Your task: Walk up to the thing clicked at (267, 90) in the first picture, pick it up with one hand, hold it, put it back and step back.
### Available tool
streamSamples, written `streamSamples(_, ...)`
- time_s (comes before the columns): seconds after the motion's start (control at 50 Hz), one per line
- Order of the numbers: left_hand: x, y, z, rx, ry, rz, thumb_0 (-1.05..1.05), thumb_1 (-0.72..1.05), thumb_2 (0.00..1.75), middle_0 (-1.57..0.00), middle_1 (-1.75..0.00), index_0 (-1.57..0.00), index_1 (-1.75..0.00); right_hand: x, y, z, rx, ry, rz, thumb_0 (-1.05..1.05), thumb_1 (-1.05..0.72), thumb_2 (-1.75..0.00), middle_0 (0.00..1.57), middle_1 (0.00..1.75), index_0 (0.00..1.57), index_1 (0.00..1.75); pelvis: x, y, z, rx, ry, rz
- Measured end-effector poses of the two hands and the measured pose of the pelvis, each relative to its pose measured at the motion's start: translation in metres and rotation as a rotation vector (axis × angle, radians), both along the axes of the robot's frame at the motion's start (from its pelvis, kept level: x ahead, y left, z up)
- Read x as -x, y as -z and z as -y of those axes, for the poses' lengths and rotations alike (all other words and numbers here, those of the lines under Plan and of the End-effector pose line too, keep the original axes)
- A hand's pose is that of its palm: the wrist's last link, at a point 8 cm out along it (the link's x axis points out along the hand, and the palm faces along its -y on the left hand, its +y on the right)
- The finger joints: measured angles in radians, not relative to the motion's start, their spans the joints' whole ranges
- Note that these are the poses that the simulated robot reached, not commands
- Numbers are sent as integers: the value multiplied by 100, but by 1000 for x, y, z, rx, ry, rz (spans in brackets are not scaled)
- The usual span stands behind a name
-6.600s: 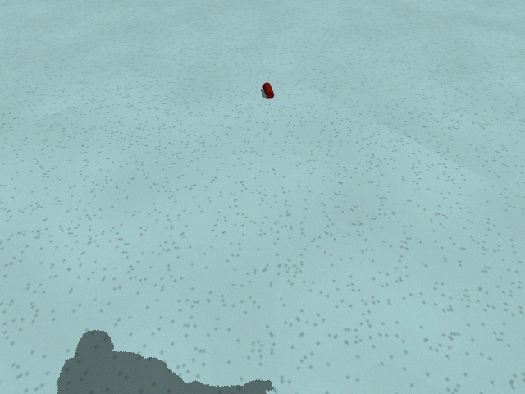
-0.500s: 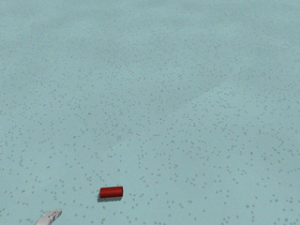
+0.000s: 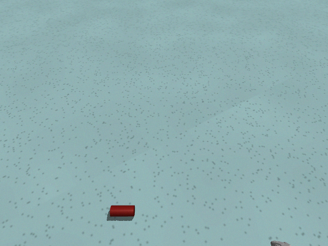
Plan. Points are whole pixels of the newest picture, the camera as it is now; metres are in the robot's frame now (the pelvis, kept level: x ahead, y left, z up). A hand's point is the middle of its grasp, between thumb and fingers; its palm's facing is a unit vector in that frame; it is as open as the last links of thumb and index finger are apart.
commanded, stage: walk up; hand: left
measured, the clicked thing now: (122, 210) +0.43 +0.25 -0.75
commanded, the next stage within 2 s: stand in 0.74 s
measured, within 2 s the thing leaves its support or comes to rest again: neither
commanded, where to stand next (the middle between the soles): +0.04 -0.04 m, yaw +1 degrees
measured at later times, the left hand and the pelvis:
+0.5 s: hand out of the picture +0.08 +0.26 -0.15, palm faces +0.02 -0.95 -0.32, open 7.4 cm; pelvis +0.00 +0.01 +0.01, yaw +1 degrees
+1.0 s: hand out of the picture +0.08 +0.25 -0.15, palm faces +0.00 -0.95 -0.33, open 7.4 cm; pelvis +0.01 +0.01 +0.01, yaw +1 degrees
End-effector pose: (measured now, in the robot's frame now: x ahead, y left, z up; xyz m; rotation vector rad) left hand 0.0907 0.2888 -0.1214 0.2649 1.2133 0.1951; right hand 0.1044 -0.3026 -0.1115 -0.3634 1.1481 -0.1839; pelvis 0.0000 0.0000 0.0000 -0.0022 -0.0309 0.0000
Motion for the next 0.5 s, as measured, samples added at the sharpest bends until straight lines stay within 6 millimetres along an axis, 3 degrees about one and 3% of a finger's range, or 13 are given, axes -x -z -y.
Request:
streamSamples(0.1,-8,-4,-5,1,-3,28,1,90,90,-21,-30,-20,-30,-8,-4,-7,-6,-10,16,0,-90,-90,20,29,20,30,-1,-2,-2,3,-3,3)
streamSamples(0.22,-10,-7,-13,-8,-3,34,0,90,90,-21,-30,-20,-30,-3,-5,-13,-13,-8,6,0,-90,-90,20,30,21,30,0,-4,-6,3,-5,3)
streamSamples(0.5,15,-6,-20,-18,-21,-31,0,91,90,-21,-30,-20,-30,25,3,-17,-22,15,-74,0,-90,-90,20,30,21,30,0,-5,-9,1,-15,0)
